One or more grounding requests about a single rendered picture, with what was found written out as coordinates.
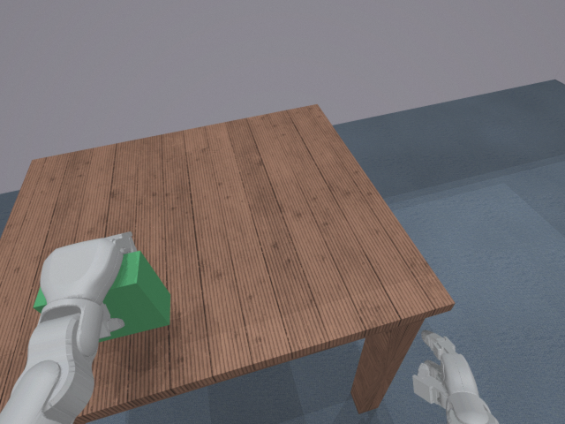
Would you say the left robot forearm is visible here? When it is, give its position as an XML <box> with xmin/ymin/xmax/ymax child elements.
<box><xmin>0</xmin><ymin>298</ymin><xmax>103</xmax><ymax>424</ymax></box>

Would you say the sponge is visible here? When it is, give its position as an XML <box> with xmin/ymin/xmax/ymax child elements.
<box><xmin>34</xmin><ymin>251</ymin><xmax>170</xmax><ymax>342</ymax></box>

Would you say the right robot forearm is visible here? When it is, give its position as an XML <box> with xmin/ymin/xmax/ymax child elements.
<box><xmin>446</xmin><ymin>392</ymin><xmax>499</xmax><ymax>424</ymax></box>

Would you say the right robot hand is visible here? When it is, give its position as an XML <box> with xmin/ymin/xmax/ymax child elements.
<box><xmin>412</xmin><ymin>330</ymin><xmax>479</xmax><ymax>409</ymax></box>

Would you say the left robot hand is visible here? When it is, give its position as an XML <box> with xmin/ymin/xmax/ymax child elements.
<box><xmin>40</xmin><ymin>231</ymin><xmax>137</xmax><ymax>339</ymax></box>

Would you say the table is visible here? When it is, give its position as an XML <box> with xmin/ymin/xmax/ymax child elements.
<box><xmin>0</xmin><ymin>104</ymin><xmax>455</xmax><ymax>424</ymax></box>

